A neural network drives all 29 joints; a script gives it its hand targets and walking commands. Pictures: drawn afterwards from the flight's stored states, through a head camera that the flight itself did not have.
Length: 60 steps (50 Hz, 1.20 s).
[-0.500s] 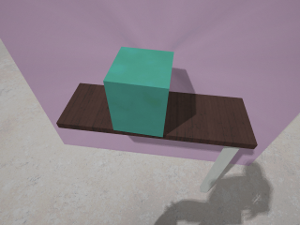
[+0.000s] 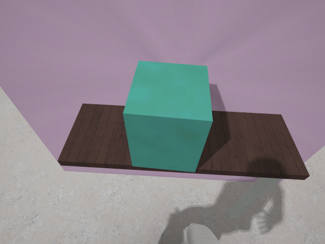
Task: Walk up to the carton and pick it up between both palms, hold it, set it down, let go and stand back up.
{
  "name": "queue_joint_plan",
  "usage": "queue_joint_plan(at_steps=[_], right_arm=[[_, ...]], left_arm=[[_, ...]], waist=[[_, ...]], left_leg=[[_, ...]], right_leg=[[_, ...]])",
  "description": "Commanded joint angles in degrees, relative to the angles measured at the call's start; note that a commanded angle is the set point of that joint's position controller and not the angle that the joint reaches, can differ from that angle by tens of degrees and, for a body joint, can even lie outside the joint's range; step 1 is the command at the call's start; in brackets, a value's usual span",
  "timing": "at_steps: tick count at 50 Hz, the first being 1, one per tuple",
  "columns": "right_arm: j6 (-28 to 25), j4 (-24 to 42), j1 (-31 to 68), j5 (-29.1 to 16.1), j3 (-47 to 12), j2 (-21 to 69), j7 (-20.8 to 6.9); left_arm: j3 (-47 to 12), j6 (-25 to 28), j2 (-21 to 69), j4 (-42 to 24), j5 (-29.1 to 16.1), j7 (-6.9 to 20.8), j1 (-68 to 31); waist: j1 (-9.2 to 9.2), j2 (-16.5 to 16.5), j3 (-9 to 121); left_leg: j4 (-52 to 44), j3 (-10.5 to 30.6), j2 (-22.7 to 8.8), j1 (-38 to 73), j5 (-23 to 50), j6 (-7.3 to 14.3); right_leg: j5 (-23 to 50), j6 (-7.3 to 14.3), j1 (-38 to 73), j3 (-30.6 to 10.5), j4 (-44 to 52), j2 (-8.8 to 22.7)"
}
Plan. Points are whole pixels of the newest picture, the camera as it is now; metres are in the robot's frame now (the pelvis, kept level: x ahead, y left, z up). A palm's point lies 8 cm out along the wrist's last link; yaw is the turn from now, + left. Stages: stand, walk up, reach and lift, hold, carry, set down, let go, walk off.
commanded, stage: walk up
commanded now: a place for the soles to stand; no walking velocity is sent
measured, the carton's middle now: (167, 118) +0.45 +0.00 +0.02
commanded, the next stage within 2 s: none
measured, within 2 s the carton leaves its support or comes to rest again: neither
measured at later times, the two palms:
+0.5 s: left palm (69, 216) +0.21 +0.27 -0.13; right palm out of the picture +0.13 -0.24 -0.12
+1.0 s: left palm (77, 213) +0.22 +0.24 -0.11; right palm out of the picture +0.14 -0.26 -0.10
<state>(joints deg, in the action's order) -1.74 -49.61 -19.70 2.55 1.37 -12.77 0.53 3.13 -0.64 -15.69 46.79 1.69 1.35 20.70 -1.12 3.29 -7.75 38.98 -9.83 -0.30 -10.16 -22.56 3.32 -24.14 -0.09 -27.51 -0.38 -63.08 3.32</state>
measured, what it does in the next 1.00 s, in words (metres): steps on the spot: right foot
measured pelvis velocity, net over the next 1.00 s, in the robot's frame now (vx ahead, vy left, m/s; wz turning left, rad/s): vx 0.06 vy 0.00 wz -0.15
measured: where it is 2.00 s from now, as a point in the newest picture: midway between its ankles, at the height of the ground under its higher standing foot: outside the picture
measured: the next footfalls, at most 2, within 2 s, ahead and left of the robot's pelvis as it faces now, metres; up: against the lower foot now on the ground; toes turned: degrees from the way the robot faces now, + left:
right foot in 0.14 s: +0.19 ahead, -0.14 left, +0.00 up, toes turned -4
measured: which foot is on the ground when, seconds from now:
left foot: down 0.00-1.00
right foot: up 0.00-0.12, down 0.14-1.00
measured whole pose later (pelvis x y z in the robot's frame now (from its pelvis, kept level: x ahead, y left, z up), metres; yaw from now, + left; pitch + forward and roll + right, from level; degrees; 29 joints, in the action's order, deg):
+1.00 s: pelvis +0.06 +0.00 +0.00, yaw -8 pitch -4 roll +1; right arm 2.4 -37.6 -12.5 -0.7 0.2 -15.5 -0.5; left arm 1.1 -2.7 -15.4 45.2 0.2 1.8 7.1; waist 0.8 0.5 -9.4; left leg 40.4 -6.4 -2.4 -11.0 -25.4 -0.1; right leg -11.2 -1.2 -23.5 -4.3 -38.6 -0.5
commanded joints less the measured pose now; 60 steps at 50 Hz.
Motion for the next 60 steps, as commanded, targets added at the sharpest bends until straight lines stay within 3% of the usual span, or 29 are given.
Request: queue_joint_plan(at_steps=[1,3,4,5,6,7,8,9,10,11,14,16,17,18,19,20,21,22,23,24,27,29,31,33,46,49,51,55,60], right_arm=[[-1.9,6.1,3.0,-0.1,2.5,-11.9,0.8],[-0.9,7.0,3.0,-0.4,2.0,-11.6,0.6],[-0.2,7.6,4.0,-1.0,1.7,-12.2,0.4],[0.5,7.6,4.8,-1.7,1.1,-11.9,0.2],[0.9,8.0,3.2,-2.5,0.6,-10.7,0.0],[1.2,9.0,0.2,-3.0,0.2,-9.5,-0.1],[2.3,9.7,-3.2,-3.6,0.3,-8.8,0.2],[4.4,9.4,-4.2,-3.0,0.9,-10.4,0.8],[5.3,10.2,-2.1,-2.6,1.1,-11.1,1.1],[5.3,9.9,-0.5,-2.2,1.5,-11.3,1.2],[4.0,9.4,-3.0,-2.9,1.3,-9.3,0.6],[2.6,7.6,-8.8,-3.3,1.4,-9.4,0.2],[1.6,7.8,-9.7,-3.1,2.3,-12.0,0.1],[1.1,9.8,-3.8,-2.2,3.7,-18.0,0.5],[1.4,11.5,4.5,-2.7,4.7,-20.5,0.6],[0.9,13.0,10.6,-2.4,4.0,-19.1,0.6],[0.5,13.8,13.6,-2.9,2.4,-14.6,0.3],[0.4,14.5,12.2,-2.7,1.9,-14.0,0.2],[0.5,14.5,9.8,-2.4,1.9,-13.7,0.3],[0.4,14.7,5.9,-2.7,2.1,-13.3,0.2],[1.4,14.5,3.0,-4.0,2.3,-12.7,0.1],[1.6,15.6,4.9,-3.2,2.6,-13.1,0.4],[1.6,16.1,3.3,-3.2,2.5,-12.9,0.2],[2.0,17.0,4.2,-3.5,2.6,-13.4,0.1],[2.4,18.8,6.2,-3.3,3.0,-14.0,-0.5],[2.4,18.4,6.1,-3.0,3.1,-13.7,-0.5],[2.6,17.9,5.6,-3.2,3.2,-13.6,-0.6],[2.8,16.5,1.9,-3.4,2.9,-10.7,-0.8],[1.6,14.2,-1.2,-2.8,3.5,-11.3,-0.5]], left_arm=[[1.0,1.8,-3.2,-5.9,-0.5,-0.3,1.6],[0.2,2.3,-2.1,-6.0,-0.7,-0.8,1.7],[0.7,2.6,-2.6,-5.8,-0.4,-1.2,3.7],[1.3,2.7,-4.0,-4.5,-0.5,-1.4,7.2],[2.2,2.6,-6.4,-4.4,-0.2,-1.7,7.7],[3.3,2.4,-10.0,-5.7,0.1,-2.3,7.9],[4.0,1.8,-13.4,-7.3,0.0,-2.7,6.9],[4.4,1.0,-13.9,-7.8,-1.2,-3.1,5.9],[4.3,0.6,-14.4,-9.3,-1.2,-3.5,2.3],[3.6,0.1,-13.6,-10.1,-0.9,-3.7,-0.9],[2.4,-0.7,-11.9,-11.7,-0.2,-3.9,-9.0],[1.6,-1.1,-11.2,-11.9,-0.2,-3.1,-14.3],[1.1,-1.4,-8.7,-11.8,-0.7,-2.6,-13.2],[0.4,-1.0,-5.1,-13.2,-1.7,-2.1,-10.9],[1.2,-1.2,-5.8,-12.4,-1.4,-2.7,-12.6],[1.4,-1.2,-7.1,-11.1,-0.4,-2.7,-11.6],[1.3,-0.5,-7.0,-9.5,-0.8,-2.2,-10.2],[1.4,0.5,-7.5,-9.1,-1.3,-1.6,-10.6],[1.2,1.1,-7.8,-8.4,-1.5,-1.2,-10.7],[1.3,1.2,-8.6,-8.8,-1.0,-1.1,-11.9],[0.4,-0.2,-7.0,-9.3,-1.1,-1.2,-15.2],[0.2,-0.5,-6.9,-8.9,-1.3,-1.3,-13.9],[0.5,-0.5,-8.3,-8.6,-0.9,-1.5,-14.3],[0.4,-0.6,-7.8,-8.0,-0.9,-1.4,-14.5],[0.9,-0.5,-9.6,-7.8,-1.4,-0.1,-15.0],[1.0,-0.2,-9.5,-8.0,-1.6,0.2,-15.0],[1.2,0.0,-9.6,-8.3,-1.6,0.2,-13.6],[2.2,-0.3,-11.9,-8.3,-1.9,-0.2,-14.0],[2.0,-0.6,-10.4,-8.6,-1.5,-0.6,-13.3]], waist=[[0.65,-9.6,-3.5],[1.17,-10.4,0.3],[2.49,-10.1,2.5],[4.82,-7.0,5.6],[5.22,-2.0,7.6],[5.41,3.2,12.4],[4.76,9.2,14.6],[4.61,9.4,14.8],[4.29,9.1,12.3],[4.05,8.0,9.7],[0.58,10.2,6.6],[-3.14,10.1,10.6],[-3.33,4.0,13.0],[-1.68,-8.4,11.9],[-0.46,-9.6,5.6],[2.46,-9.6,3.9],[4.56,-7.1,3.5],[4.06,-6.3,7.2],[3.18,-7.3,9.3],[1.32,-6.9,13.7],[0.01,-11.2,12.4],[1.33,-9.2,10.9],[0.72,-8.5,12.5],[0.74,-10.9,12.4],[1.69,-5.4,9.4],[1.72,-2.1,9.5],[1.97,-0.7,10.4],[0.93,3.6,10.3],[0.88,5.5,9.5]], left_leg=[[-20.2,13.6,-18.1,-6.4,25.6,10.2],[-11.2,7.6,-15.5,-5.7,41.7,6.7],[-6.2,5.9,-14.0,-7.5,40.7,5.5],[-0.4,4.3,-12.0,-10.6,35.6,3.7],[5.4,2.4,-9.8,-12.8,31.3,1.2],[14.8,0.8,-6.6,-13.6,22.7,-1.4],[26.0,1.0,-0.7,-13.6,1.6,-3.8],[29.5,7.0,-0.3,-11.8,-18.5,-4.1],[29.9,9.2,-2.5,-14.1,-19.6,-4.0],[28.1,10.2,-3.5,-14.6,-18.3,-4.0],[13.1,10.1,-4.4,-8.7,-13.0,-4.2],[-6.7,8.8,-4.0,0.0,3.9,-3.4],[-14.5,14.0,-5.5,1.8,7.4,-2.7],[-21.6,32.9,-16.5,-2.2,-0.3,1.8],[-24.0,39.9,-22.1,-13.4,-3.5,6.9],[-20.2,38.8,-22.4,-17.0,4.5,8.1],[-15.2,27.3,-16.6,-15.4,15.4,4.1],[-10.5,18.0,-10.7,-9.7,23.5,-0.9],[-6.3,12.9,-8.0,-3.8,32.3,-3.3],[-4.4,13.4,-7.9,-2.3,34.2,-3.9],[-9.4,14.6,-9.2,-1.4,29.4,-3.8],[-8.5,14.3,-9.6,0.8,35.0,-2.8],[-8.8,13.0,-9.4,1.5,36.2,-2.2],[-8.4,11.7,-9.0,0.7,32.3,-1.9],[-11.2,11.3,-9.5,-6.4,9.5,0.7],[-12.0,10.2,-8.8,-5.7,4.3,0.4],[-9.6,9.5,-7.3,-5.5,1.5,0.2],[-5.3,7.9,-1.0,-1.9,-6.9,-1.7],[-8.5,9.9,-1.9,-2.9,-4.6,-1.0]], right_leg=[[4.7,-0.5,0.3,-2.3,13.9,3.3],[10.5,0.2,7.0,2.3,20.3,0.7],[17.7,0.8,12.7,3.6,23.8,-0.7],[25.1,1.2,19.9,4.6,27.9,-2.3],[30.5,2.4,24.1,1.9,29.1,-2.1],[40.0,7.0,27.0,-7.8,27.4,4.5],[37.6,15.6,23.3,-26.3,35.0,16.2],[23.7,21.1,18.6,-34.8,40.0,20.6],[13.0,21.5,16.1,-35.3,42.0,20.6],[6.5,19.9,12.0,-32.8,43.5,18.9],[5.7,13.9,2.3,-20.3,41.2,12.1],[8.5,9.5,3.0,-14.4,32.4,7.8],[8.3,5.7,2.6,-9.6,23.1,3.8],[3.8,1.1,-2.8,-2.8,12.6,-2.7],[-5.2,-0.1,-1.1,-2.7,11.8,-5.0],[0.0,0.7,4.6,-4.8,13.4,-1.2],[10.1,1.4,9.4,-4.3,22.0,-0.1],[26.2,2.2,10.6,-4.7,25.8,-0.1],[39.4,3.0,10.5,-4.9,24.7,0.7],[43.2,4.0,12.9,-5.8,24.0,1.2],[32.1,3.8,11.5,-5.1,24.0,1.3],[33.8,3.0,10.7,-4.0,26.1,0.6],[34.9,3.2,11.9,-3.9,25.6,0.6],[34.8,3.4,12.3,-3.6,26.0,0.7],[28.6,4.1,14.0,-6.2,27.2,0.2],[24.8,4.5,13.3,-7.2,28.4,0.0],[21.4,5.2,13.0,-10.8,30.6,1.0],[2.2,7.7,6.4,-20.2,41.4,4.6],[-1.5,5.8,6.9,-18.6,42.0,3.1]])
